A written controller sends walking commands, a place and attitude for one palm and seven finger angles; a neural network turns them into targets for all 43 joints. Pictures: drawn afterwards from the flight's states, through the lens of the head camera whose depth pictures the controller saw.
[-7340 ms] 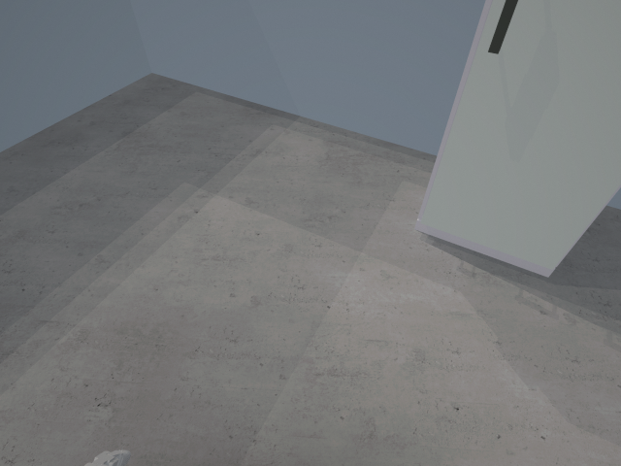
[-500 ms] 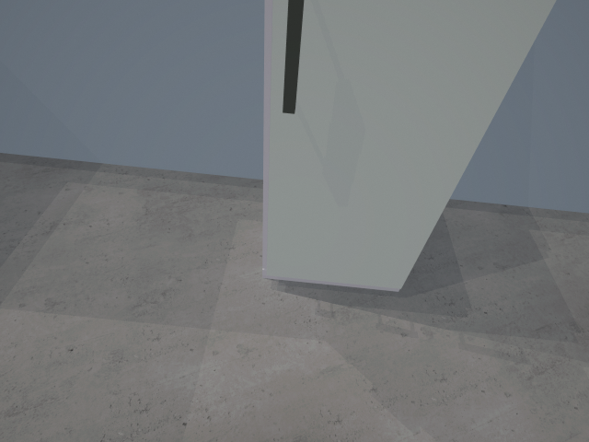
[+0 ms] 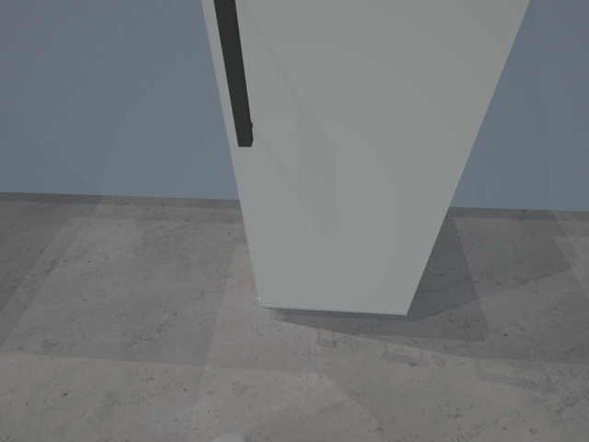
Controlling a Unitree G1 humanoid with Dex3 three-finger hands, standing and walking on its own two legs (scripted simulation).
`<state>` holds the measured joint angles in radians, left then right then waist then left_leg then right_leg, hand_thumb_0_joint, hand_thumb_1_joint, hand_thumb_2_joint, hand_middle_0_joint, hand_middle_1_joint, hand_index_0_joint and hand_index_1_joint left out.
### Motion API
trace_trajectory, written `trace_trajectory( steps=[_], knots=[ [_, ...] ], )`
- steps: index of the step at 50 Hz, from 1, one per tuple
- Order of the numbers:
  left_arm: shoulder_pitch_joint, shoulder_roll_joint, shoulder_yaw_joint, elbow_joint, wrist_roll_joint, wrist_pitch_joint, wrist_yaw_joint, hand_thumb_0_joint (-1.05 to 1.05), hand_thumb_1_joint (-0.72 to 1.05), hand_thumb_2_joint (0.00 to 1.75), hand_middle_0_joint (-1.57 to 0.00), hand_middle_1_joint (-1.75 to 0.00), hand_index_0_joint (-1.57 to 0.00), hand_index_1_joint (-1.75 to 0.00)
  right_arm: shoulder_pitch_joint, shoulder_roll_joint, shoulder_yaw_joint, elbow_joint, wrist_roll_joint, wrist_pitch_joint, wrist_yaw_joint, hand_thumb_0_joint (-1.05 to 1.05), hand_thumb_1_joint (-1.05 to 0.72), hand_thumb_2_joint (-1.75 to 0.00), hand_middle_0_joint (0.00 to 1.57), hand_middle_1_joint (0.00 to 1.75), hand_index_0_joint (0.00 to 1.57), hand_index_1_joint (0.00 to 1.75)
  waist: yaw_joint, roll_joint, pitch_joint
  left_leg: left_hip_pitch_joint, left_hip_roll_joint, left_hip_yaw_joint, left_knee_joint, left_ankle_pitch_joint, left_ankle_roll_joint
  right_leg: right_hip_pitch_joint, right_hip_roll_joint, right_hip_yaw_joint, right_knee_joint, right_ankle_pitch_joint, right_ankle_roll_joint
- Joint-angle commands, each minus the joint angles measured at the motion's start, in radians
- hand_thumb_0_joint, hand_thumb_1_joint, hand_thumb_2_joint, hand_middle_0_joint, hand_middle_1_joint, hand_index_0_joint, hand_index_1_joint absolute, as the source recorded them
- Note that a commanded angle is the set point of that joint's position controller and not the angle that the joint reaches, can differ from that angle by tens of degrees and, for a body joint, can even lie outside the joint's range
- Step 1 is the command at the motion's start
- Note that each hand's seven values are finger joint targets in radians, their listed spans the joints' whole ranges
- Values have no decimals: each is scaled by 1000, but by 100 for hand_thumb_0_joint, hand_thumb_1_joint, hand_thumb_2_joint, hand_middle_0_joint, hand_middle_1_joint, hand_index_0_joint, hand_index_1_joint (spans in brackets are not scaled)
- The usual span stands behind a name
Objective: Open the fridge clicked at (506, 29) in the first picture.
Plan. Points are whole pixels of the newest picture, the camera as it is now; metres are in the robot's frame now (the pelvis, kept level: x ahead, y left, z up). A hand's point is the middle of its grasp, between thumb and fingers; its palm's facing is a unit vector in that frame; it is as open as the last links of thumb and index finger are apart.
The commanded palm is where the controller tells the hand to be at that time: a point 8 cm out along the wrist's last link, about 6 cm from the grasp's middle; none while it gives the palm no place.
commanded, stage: take the last steps up to it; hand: left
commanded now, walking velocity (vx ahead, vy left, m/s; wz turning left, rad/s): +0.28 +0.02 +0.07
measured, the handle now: (238, 71) +0.68 +0.13 +0.20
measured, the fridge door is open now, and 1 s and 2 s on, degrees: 0 0 0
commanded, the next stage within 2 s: come to a stop and stand still in 0.34 s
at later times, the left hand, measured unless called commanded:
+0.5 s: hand out of the picture +0.13 +0.22 -0.19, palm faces +0.07 -0.99 -0.16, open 7.3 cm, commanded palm none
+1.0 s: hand (188, 391) +0.25 +0.21 -0.17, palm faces +0.04 -0.97 -0.23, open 7.3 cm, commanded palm none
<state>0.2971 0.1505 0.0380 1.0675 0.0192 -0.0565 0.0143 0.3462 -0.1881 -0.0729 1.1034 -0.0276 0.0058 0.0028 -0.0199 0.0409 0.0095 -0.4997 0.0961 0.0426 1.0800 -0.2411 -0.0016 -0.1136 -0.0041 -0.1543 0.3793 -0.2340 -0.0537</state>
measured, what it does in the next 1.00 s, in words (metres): walks ahead: left foot, then right foot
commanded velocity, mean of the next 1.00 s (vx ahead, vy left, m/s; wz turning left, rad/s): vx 0.00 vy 0.00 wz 0.01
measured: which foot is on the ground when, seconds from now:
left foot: up 0.00-0.30, down 0.32-0.76, up 0.78-1.00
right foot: down 0.00-0.32, up 0.34-0.70, down 0.72-1.00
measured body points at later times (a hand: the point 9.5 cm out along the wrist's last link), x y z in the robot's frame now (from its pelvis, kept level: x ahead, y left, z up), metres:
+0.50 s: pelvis +0.16 +0.06 -0.01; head +0.18 +0.07 +0.44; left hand +0.13 +0.27 -0.17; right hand +0.26 -0.17 -0.15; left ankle +0.20 +0.14 -0.74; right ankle +0.13 -0.07 -0.67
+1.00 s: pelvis +0.17 +0.03 -0.01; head +0.21 +0.01 +0.44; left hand +0.25 +0.26 -0.16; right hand +0.20 -0.20 -0.18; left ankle +0.12 +0.15 -0.72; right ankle +0.23 -0.09 -0.74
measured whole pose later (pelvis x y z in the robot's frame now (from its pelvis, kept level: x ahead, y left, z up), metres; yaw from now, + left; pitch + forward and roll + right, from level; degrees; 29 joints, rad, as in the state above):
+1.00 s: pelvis +0.17 +0.03 -0.01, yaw +1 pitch -1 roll +1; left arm 0.13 0.15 0.04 0.99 0.03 0.02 0.03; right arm 0.22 -0.17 -0.06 1.05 0.00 0.05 -0.02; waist 0.00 0.02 0.10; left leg -0.28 0.01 0.04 0.78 -0.49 -0.04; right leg -0.34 -0.06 -0.08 0.53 -0.19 -0.02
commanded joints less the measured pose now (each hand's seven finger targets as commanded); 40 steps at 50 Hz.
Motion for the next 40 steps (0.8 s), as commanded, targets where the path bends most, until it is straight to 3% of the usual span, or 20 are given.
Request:
trace_trajectory(
  steps=[1, 6, 11, 13, 14, 15, 16, 17, 20, 22, 24, 26, 31, 34, 35, 36, 37, 38, 39, 40],
  knots=[
    [98, 85, 6, -3, -2, -32, 5, 0, 90, 90, -20, -30, -20, -30, -31, -14, 0, -65, -1, -9, 15, 0, -90, -90, 20, 30, 20, 30, 10, -135, 128, -133, 35, -16, -40, 77, -18, -40, -263, 192, -272, 58, -81],
    [162, 98, 5, 30, 4, -39, 9, 0, 90, 90, -20, -30, -20, -30, -180, -10, 10, -121, 2, -24, 26, 0, -90, -90, 20, 30, 20, 30, 40, -127, 134, -154, 28, 19, -247, 75, -12, 61, -269, 162, -221, 249, -107],
    [201, 112, 8, 59, 9, -25, 14, 0, 90, 90, -20, -30, -20, -30, -246, 3, 22, -145, 8, -43, 26, 0, -90, -90, 20, 30, 20, 30, 56, -150, 118, 2, -22, 60, -423, 23, 27, 82, -274, 140, -120, 438, -92],
    [183, 115, 11, 62, 5, -19, 14, 0, 90, 90, -20, -30, -20, -30, -148, -22, 17, -114, 3, -51, 14, 0, -90, -90, 20, 30, 20, 30, 5, -113, 72, 190, -66, 91, -514, 60, 38, 42, -249, 102, 29, 545, -68],
    [175, 113, 10, 59, 0, -17, 15, 0, 90, 90, -20, -30, -20, -30, -24, -49, 11, -77, -1, -58, 6, 0, -90, -90, 20, 30, 20, 30, -47, -74, -3, 356, -74, 83, -593, 132, 45, 8, -202, 63, 205, 540, -40],
    [213, 77, 5, 51, -9, -15, 11, 0, 90, 90, -20, -30, -20, -30, 89, -133, -6, -51, -12, -67, -6, 0, -90, -90, 20, 30, 20, 30, -76, 72, -126, 605, 97, -108, -606, 305, 106, -170, -116, 13, 438, 282, 9],
    [232, 31, -9, 33, -18, -18, 5, 0, 90, 90, -20, -30, -20, -30, 171, -215, -21, -36, -2, -66, -17, 0, -90, -90, 20, 30, 20, 30, -78, 249, -209, 762, 329, -397, -671, 550, 220, -380, -5, 0, 719, -335, 41],
    [194, 59, -2, 18, -9, -12, 12, 0, 90, 90, -20, -30, -20, -30, 150, -212, -16, -38, 12, -53, -22, 0, -90, -90, 20, 30, 20, 30, -67, 148, -196, 699, 353, -382, -714, 510, 256, -408, -30, 96, 836, -381, 20],
    [93, 38, 8, 16, 0, 7, 0, 0, 90, 90, -20, -30, -20, -30, -44, -89, 12, -80, 10, -64, -28, 0, -90, -90, 20, 30, 20, 30, -8, 38, 31, 352, 256, -232, -824, 295, 200, -410, -115, 138, 843, -202, 43],
    [130, 6, 3, 27, 5, 26, -2, 0, 90, 90, -20, -30, -20, -30, -72, -55, 24, -80, 11, -72, -30, 0, -90, -90, 20, 30, 20, 30, 30, 22, 33, 278, 206, -136, -848, 321, 175, -341, -119, 127, 756, -154, 56],
    [150, -16, 2, 34, 0, 43, 7, 0, 90, 90, -20, -30, -20, -30, -94, -30, 27, -87, 8, -74, -36, 0, -90, -90, 20, 30, 20, 30, 53, 6, -2, 240, 184, -66, -820, 525, 163, -254, -114, 134, 622, -116, 74],
    [144, -17, -3, 27, -2, 59, 16, 0, 90, 90, -20, -30, -20, -30, -117, -44, 31, -95, 9, -64, -41, 0, -90, -90, 20, 30, 20, 30, 56, 8, -19, 258, 179, -37, -791, 621, 159, -216, -97, 124, 506, -77, 87],
    [42, 55, 8, -25, 0, 81, 20, 0, 90, 90, -20, -30, -20, -30, -129, -87, 13, -83, 7, -24, -44, 0, -90, -90, 20, 30, 20, 30, 35, 117, 33, 265, 190, -63, -740, 572, 153, -173, -72, 93, 312, -76, 85],
    [45, 91, 19, -39, 3, 75, 21, 0, 90, 90, -20, -30, -20, -30, -135, -95, 3, -85, 9, -8, -40, 0, -90, -90, 20, 30, 20, 30, 59, 65, 47, 229, 148, -64, -665, 428, 102, -96, -74, 108, 145, 93, 72],
    [39, 121, 22, -48, 6, 68, 22, 0, 90, 90, -20, -30, -20, -30, -122, -81, 2, -87, 12, -4, -37, 0, -90, -90, 20, 30, 20, 30, 52, 3, 24, 233, 94, -34, -612, 332, 61, -78, -109, 161, 96, 265, 58],
    [17, 157, 24, -59, 9, 61, 25, 0, 90, 90, -20, -30, -20, -30, -101, -54, 3, -91, 18, 0, -32, 0, -90, -90, 20, 30, 20, 30, 35, -93, 6, 204, 21, 11, -539, 176, 21, -72, -195, 267, 89, 441, 12],
    [-10, 190, 25, -69, 6, 58, 23, 0, 90, 90, -20, -30, -20, -30, -73, -29, 5, -94, 22, 7, -27, 0, -90, -90, 20, 30, 20, 30, 14, -159, -17, 207, -43, 51, -474, -8, -5, -84, -294, 321, 59, 569, -52],
    [-21, 203, 26, -75, 4, 56, 24, 0, 90, 90, -20, -30, -20, -30, -59, -11, 6, -91, 21, 18, -27, 0, -90, -90, 20, 30, 20, 30, 14, -170, -22, 213, -68, 52, -393, -181, -17, -94, -350, 337, 27, 665, -111],
    [-34, 210, 31, -82, 6, 55, 27, 0, 90, 90, -20, -30, -20, -30, -68, -12, 5, -93, 20, 31, -30, 0, -90, -90, 20, 30, 20, 30, 23, -232, -57, 196, -69, 26, -287, -293, -18, -83, -357, 359, 3, 671, -148],
    [-49, 196, 31, -89, 6, 57, 31, 0, 90, 90, -20, -30, -20, -30, -85, -27, 2, -94, 20, 37, -31, 0, -90, -90, 20, 30, 20, 30, 36, -224, -58, 175, -68, -6, -198, -320, -18, -92, -357, 354, -10, 645, -166]
  ],
)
